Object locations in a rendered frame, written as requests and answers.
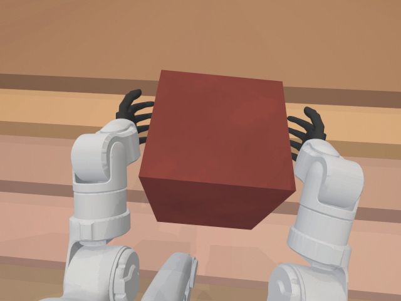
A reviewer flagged right robot forearm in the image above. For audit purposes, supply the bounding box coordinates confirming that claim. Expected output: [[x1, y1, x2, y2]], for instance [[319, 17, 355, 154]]
[[287, 139, 365, 301]]

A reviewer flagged left robot thigh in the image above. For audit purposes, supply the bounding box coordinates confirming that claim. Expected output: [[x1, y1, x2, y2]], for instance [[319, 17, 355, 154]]
[[141, 252, 198, 301]]

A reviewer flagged carton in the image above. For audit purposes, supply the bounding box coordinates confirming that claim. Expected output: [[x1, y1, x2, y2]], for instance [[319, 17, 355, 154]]
[[138, 70, 296, 230]]

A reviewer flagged left robot hand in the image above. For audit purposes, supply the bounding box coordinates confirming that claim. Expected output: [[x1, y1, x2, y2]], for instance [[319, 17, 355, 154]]
[[116, 89, 154, 144]]

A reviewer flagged right robot upper arm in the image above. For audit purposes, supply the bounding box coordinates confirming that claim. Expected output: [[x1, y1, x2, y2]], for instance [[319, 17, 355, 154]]
[[267, 262, 346, 301]]

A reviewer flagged left robot forearm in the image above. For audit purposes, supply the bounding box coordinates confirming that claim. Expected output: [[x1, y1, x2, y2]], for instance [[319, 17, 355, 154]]
[[63, 119, 141, 293]]

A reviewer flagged left robot upper arm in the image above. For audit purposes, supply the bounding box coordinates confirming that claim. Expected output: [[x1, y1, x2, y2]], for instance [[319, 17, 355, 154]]
[[39, 245, 140, 301]]

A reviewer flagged right robot hand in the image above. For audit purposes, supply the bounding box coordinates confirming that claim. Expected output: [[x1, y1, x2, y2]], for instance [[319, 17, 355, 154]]
[[287, 107, 326, 162]]

